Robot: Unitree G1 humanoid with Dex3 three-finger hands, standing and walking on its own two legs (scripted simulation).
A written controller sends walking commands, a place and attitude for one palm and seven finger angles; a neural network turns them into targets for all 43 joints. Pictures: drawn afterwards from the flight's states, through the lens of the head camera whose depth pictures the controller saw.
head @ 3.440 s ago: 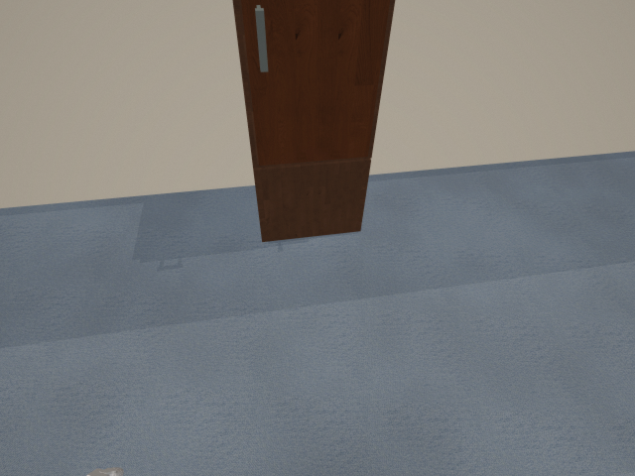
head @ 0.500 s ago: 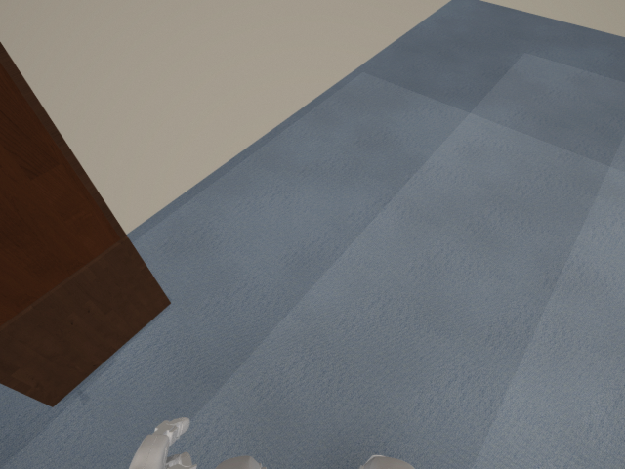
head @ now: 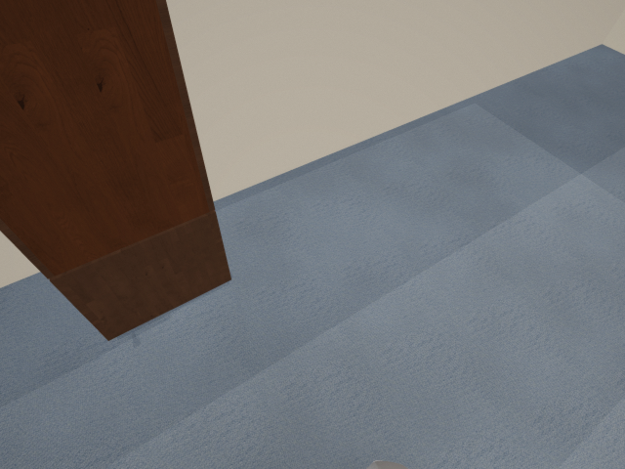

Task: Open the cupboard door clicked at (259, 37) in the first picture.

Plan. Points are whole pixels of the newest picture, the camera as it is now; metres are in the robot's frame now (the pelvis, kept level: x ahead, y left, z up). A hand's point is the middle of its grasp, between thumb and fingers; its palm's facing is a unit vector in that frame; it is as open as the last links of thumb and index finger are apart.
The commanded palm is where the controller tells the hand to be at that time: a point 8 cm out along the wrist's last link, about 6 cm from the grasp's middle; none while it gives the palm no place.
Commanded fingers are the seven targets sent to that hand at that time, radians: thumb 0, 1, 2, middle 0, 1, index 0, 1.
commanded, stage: turn to face it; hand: left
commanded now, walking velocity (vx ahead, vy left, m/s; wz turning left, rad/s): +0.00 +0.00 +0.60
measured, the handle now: out of the picture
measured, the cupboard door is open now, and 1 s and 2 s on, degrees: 0 0 0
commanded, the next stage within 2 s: take the last steps up to it in 0.86 s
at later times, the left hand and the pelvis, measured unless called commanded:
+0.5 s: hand out of the picture -0.05 +0.15 -0.16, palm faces +0.36 -0.90 -0.26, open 7.4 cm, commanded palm none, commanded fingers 0.00 0.90 0.90 -0.20 -0.30 -0.20 -0.30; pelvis -0.02 -0.06 +0.00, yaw +20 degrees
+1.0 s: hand out of the picture -0.06 +0.17 -0.17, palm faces +0.50 -0.83 -0.26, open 7.4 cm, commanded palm none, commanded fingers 0.00 0.90 0.90 -0.20 -0.30 -0.20 -0.30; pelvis -0.03 -0.04 -0.01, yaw +29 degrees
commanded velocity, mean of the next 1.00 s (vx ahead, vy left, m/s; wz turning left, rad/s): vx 0.02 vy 0.00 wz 0.40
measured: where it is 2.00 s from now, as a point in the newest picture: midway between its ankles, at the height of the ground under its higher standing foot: outside the picture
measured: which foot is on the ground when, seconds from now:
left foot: down 0.00-0.14, up 0.16-0.58, down 0.60-1.00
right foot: up 0.00-0.14, down 0.16-0.60, up 0.62-1.00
